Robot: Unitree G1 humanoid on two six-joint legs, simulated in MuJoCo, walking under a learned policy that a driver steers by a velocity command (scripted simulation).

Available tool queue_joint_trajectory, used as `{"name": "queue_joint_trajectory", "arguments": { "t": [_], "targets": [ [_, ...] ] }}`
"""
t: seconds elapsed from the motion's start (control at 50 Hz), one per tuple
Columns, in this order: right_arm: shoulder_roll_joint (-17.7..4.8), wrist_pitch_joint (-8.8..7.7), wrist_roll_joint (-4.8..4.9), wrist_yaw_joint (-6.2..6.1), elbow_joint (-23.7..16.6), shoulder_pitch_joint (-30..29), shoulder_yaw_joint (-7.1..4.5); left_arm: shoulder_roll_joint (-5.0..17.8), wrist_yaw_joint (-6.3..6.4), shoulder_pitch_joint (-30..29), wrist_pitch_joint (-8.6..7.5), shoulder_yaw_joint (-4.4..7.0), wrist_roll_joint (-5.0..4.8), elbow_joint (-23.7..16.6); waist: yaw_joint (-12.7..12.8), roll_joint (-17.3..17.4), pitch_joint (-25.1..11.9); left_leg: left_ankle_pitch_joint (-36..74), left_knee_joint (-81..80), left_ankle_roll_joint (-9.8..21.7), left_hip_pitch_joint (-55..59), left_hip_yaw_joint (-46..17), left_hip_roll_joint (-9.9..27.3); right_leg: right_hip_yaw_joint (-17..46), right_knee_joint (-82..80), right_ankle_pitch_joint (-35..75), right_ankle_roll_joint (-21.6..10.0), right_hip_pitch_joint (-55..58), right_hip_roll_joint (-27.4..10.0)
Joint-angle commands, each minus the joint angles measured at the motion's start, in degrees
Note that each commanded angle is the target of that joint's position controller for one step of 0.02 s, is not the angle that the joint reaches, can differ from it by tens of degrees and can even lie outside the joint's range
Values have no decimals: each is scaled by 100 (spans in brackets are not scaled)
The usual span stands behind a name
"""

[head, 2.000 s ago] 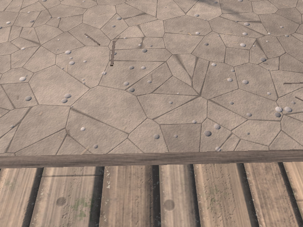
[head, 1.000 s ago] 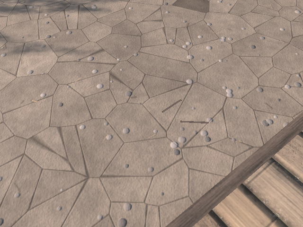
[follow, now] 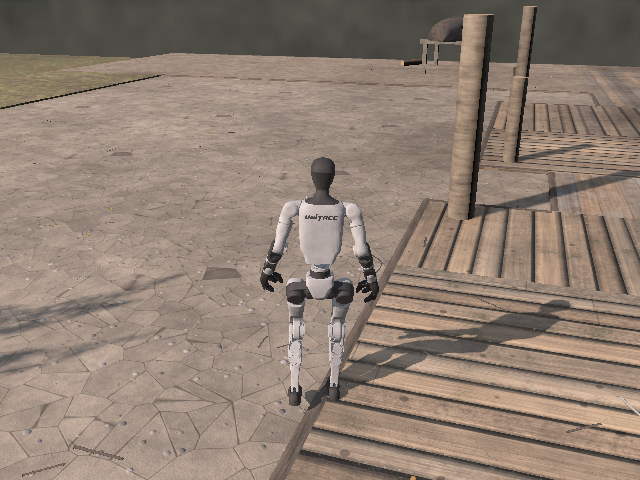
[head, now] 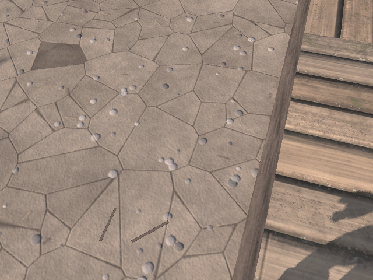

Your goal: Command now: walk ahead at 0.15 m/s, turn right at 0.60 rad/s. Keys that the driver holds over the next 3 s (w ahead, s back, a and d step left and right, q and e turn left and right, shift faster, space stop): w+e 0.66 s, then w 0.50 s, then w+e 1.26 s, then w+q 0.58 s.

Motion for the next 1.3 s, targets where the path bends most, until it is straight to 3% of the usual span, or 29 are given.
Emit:
{"name": "queue_joint_trajectory", "arguments": {
  "t": [0.02,0.14,0.2,0.22,0.24,0.26,0.28,0.3,0.36,0.44,0.54,0.6,0.64,0.68,0.7,0.72,0.74,0.76,0.78,0.82,0.86,0.9,1.02,1.14,1.2,1.24,1.26,1.28,1.3],
  "targets": [
    [-563,77,-46,51,-286,431,-151,862,13,180,0,295,31,-239,14,-713,-1027,119,-494,-65,35,-126,-23,1983,-1499,-1176,-1092,753,-1256],
    [-459,-61,55,113,-370,236,-108,992,-67,96,-35,422,102,-180,4,-693,-902,234,-1835,94,965,-181,-244,2546,-1496,-2486,-959,-88,-1081],
    [-354,-132,170,6,-57,1041,-108,859,-18,-237,17,421,120,-245,-492,-432,-690,998,-3660,346,2547,-13,-284,2372,-872,-2996,-560,-1214,-568],
    [-545,-167,120,-83,87,1404,-155,672,27,-218,-4,388,110,-262,-623,-31,-552,788,-4171,370,3161,-162,-3,1899,60,-3225,-200,-1920,-95],
    [-948,-205,45,-126,10,1285,-206,204,70,195,-44,278,36,-202,-400,999,-552,-699,-4496,347,3272,-1482,1282,927,2108,-2875,21,-2434,507],
    [-1152,-212,-32,-163,-256,881,-170,130,62,230,-120,230,157,-329,-132,456,-301,-1673,-4772,522,2745,-2739,2186,702,3305,-2269,114,-2953,694],
    [-1558,-213,-126,-185,-240,482,-352,401,-11,-125,-177,246,222,-555,83,836,95,-2958,-5294,884,1955,-3413,2491,555,3457,-1652,170,-3398,178],
    [-1232,-299,-64,-125,-241,255,-297,681,-74,-180,-191,301,280,-493,154,809,442,-2780,-5353,910,1699,-3099,2193,703,3849,-1227,214,-3400,-10],
    [-736,-465,7,-19,-197,312,-159,707,-235,237,-129,314,273,-137,138,581,244,-729,-5145,710,1738,-1359,1343,485,4796,-616,346,-3125,-143],
    [-653,-551,-31,75,135,1092,-179,393,-289,-314,-117,174,209,-346,-196,303,197,545,-4958,868,2237,-558,1201,306,4877,-334,372,-3420,-353],
    [-561,-588,-8,69,388,1513,-148,110,-406,-1263,-147,2,210,-721,-514,449,335,2450,-4934,973,2763,112,1275,-332,3351,-547,370,-3357,-566],
    [-686,-580,-16,9,566,1598,-173,-66,-502,-1608,-187,-129,168,-955,-547,566,256,3703,-4833,957,2975,500,1448,-921,2379,-972,78,-2702,-649],
    [-779,-554,-23,-15,669,1505,-177,-61,-436,-1198,-192,-145,121,-886,-256,701,-92,6289,-4052,840,2932,1022,1390,-1315,1808,-1464,-264,-1495,-272],
    [-1022,-529,9,-43,792,1667,-211,236,-324,47,-262,-9,80,-601,347,880,-985,8161,-2233,794,2653,1159,1511,-1246,1308,-1573,-608,453,232],
    [-1049,-557,71,-28,696,1466,-203,528,-252,1057,-322,134,138,-311,924,625,-1571,6995,-935,644,1713,1243,1413,-643,586,-1118,-791,2125,102],
    [-402,-607,179,120,211,1488,-30,1231,-159,1368,-330,321,194,-227,819,-896,-2252,2368,1290,352,-638,1172,733,2360,-318,-2674,-1420,4079,-1697],
    [-642,-669,45,190,48,1091,-121,1363,-67,1519,-293,370,2,-241,829,-916,-2606,-70,2337,282,-1323,264,11,4686,-1223,-1624,-1606,4002,-2652],
    [-729,-654,58,210,-122,531,-173,1195,-2,1284,-282,326,11,-86,756,-316,-1758,562,2420,309,-1692,-237,290,3581,-1092,-610,-1516,3394,-2469],
    [-520,-666,106,205,-152,521,-101,954,38,1125,-325,262,6,71,476,-241,-1006,742,2046,317,-1582,-104,454,2769,-1161,273,-1401,2491,-2322],
    [-391,-528,-28,208,32,940,-87,530,47,635,-452,124,-9,173,-114,-199,-396,705,1091,250,-865,-129,698,1592,-1415,1013,-1013,1283,-1690],
    [-371,-333,-89,241,224,1247,-113,374,0,540,-588,69,-23,255,-282,-350,-412,835,685,198,-459,-26,666,1005,-1703,1460,-966,1003,-1392],
    [-337,-289,-61,275,181,995,-138,477,-12,700,-663,90,-33,432,-275,-373,-303,1208,334,161,-741,69,645,797,-2018,1592,-962,1144,-1284],
    [-223,-328,-43,321,-140,-325,-148,531,-3,1266,-733,86,-89,814,77,-411,-143,2758,-1216,99,-1415,164,502,467,-2154,1872,-671,1983,-1108],
    [-180,-347,-10,340,-465,-1486,-69,574,107,1898,-724,39,18,1173,469,-363,245,2826,-2451,370,-1308,447,184,584,-2168,2377,-620,2662,-1398],
    [-328,-410,-22,272,-359,-1011,-115,785,201,1769,-707,57,60,1313,113,-452,58,2077,-2859,677,-576,365,-100,647,-1438,4140,-521,3160,-1583],
    [-679,-539,-63,106,160,818,-246,900,169,1462,-710,50,92,1273,-724,-301,-1076,1813,-3036,1002,1825,268,-135,421,543,4581,-383,2550,-1330],
    [-1338,-598,-220,11,248,1584,-423,396,85,2004,-753,-92,-160,1095,-690,642,-2106,1471,-2978,1519,4162,-1671,1426,191,2520,2429,-134,572,-740],
    [-1353,-553,-176,82,260,1685,-482,422,109,2355,-718,-89,-220,1252,-706,1109,-2797,1351,-3592,2033,4833,-3599,2541,-15,4027,-2110,-59,-532,103],
    [-905,-526,-62,102,253,1248,-351,853,127,1686,-692,47,-43,1221,-574,238,-2012,1023,-3879,1779,4052,-3324,2180,426,4405,-1768,-137,-878,-212]
  ]
}}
